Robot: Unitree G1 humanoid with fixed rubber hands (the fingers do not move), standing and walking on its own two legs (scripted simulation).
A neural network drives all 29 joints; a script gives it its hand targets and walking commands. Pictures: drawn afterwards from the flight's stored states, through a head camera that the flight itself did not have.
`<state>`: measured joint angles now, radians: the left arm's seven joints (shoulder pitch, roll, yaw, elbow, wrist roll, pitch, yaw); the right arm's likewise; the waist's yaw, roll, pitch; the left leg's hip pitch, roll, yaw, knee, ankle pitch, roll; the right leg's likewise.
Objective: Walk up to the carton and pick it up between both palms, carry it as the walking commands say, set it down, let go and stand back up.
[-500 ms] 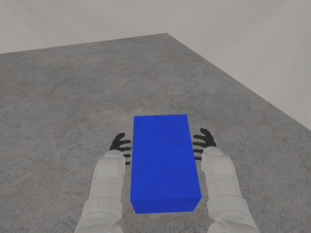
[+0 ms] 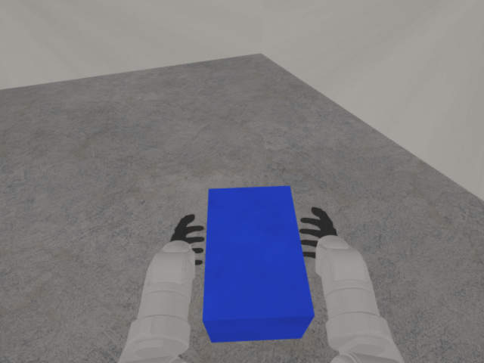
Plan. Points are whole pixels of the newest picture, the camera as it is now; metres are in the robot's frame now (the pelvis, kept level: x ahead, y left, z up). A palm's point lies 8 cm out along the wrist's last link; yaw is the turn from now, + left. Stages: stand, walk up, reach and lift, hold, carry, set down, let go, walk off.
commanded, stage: reach and lift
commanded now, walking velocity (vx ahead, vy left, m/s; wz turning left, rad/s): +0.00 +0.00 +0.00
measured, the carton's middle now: (252, 260) +0.34 -0.01 -0.04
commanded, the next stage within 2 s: hold in 0.20 s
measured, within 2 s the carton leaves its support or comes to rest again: neither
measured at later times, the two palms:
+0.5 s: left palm (176, 261) +0.28 +0.13 +0.04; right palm (328, 251) +0.29 -0.13 +0.06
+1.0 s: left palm (175, 260) +0.28 +0.13 +0.04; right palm (327, 253) +0.29 -0.13 +0.05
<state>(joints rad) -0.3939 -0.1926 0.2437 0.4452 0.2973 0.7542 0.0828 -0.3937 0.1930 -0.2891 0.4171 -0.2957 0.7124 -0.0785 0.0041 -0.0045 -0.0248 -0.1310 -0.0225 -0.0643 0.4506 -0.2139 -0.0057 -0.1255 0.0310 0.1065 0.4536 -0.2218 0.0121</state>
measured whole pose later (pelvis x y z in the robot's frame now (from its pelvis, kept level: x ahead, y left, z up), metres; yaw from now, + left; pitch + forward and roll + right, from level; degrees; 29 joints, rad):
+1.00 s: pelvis -0.01 +0.00 -0.01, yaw +0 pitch -4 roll +0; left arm -0.36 -0.18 0.21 0.39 0.28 0.81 0.07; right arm -0.36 0.18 -0.23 0.37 -0.28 0.76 -0.07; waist 0.00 0.00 -0.09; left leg -0.23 -0.03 -0.07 0.52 -0.23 -0.01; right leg -0.23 0.02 0.10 0.53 -0.24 0.02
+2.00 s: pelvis -0.08 +0.15 -0.02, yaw -3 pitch +5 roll +1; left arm -0.27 -0.16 0.06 -0.21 0.08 1.22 0.27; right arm -0.29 0.16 -0.05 -0.21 -0.06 1.18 -0.28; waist -0.04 -0.05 -0.12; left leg -0.45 0.01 0.13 0.58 -0.20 0.03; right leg -0.48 -0.18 -0.03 0.66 -0.30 0.07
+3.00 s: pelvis -0.19 +0.43 -0.02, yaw -7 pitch +4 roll +1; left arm -0.25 -0.15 0.06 -0.26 0.05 1.24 0.26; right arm -0.28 0.16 -0.04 -0.21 -0.10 1.18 -0.26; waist 0.07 -0.03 -0.08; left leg -0.52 0.03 0.12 0.64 -0.19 0.03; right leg -0.43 -0.09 -0.14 0.71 -0.37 0.03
